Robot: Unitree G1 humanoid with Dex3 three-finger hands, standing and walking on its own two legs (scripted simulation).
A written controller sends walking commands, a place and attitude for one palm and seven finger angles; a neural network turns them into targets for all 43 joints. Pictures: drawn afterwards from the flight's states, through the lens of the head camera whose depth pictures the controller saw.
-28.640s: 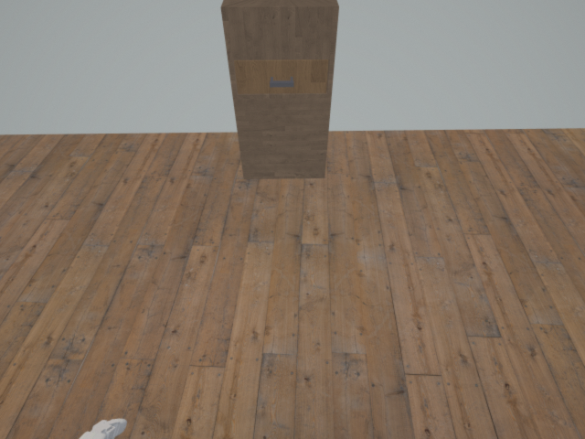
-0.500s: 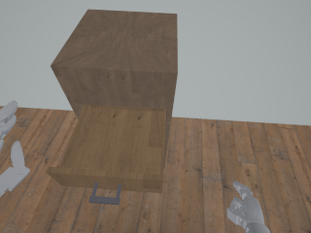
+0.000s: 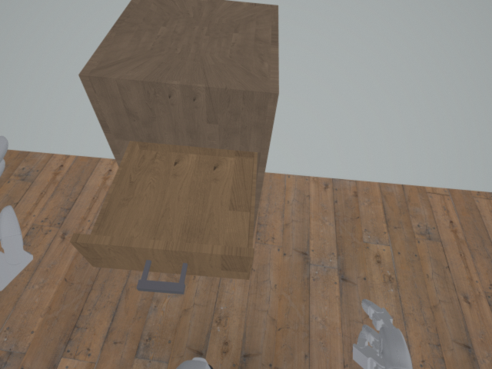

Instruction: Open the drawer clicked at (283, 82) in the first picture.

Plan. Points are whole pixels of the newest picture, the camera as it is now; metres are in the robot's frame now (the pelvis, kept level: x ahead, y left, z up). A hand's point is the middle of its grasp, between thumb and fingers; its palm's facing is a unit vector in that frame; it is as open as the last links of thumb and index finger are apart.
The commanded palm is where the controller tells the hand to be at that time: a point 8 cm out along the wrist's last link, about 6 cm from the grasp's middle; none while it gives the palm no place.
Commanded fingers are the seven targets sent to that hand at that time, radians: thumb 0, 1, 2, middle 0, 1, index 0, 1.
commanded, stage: step back with the hand held close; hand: left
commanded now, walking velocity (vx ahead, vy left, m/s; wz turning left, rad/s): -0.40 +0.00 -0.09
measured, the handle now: (163, 277) +0.32 +0.19 -0.20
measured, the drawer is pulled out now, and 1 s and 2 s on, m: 0.30 0.30 0.30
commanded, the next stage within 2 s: stop stepping back and stand still in 0.44 s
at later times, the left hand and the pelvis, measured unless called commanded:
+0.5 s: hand out of the picture +0.11 +0.23 +0.18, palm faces +0.27 -0.88 -0.40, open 7.4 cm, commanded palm +0.04 +0.27 +0.19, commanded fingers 0.00 0.90 0.90 -0.20 -0.30 -0.20 -0.30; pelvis -0.10 +0.00 +0.01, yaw -3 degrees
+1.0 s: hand out of the picture -0.02 +0.19 +0.15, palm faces +0.31 -0.84 -0.45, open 7.4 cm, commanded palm -0.08 +0.24 +0.19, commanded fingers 0.00 0.90 0.90 -0.20 -0.30 -0.20 -0.30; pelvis -0.22 -0.04 +0.00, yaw -1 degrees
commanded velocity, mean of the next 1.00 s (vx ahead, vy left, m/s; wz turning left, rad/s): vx -0.09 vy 0.05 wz -0.03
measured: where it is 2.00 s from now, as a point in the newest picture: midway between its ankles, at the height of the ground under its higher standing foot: outside the picture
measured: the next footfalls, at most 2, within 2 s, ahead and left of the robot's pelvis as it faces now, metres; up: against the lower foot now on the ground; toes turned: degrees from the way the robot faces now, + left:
left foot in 0.26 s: +0.03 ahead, +0.10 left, +0.00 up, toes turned -2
right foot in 0.68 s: -0.21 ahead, -0.14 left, +0.00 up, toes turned -4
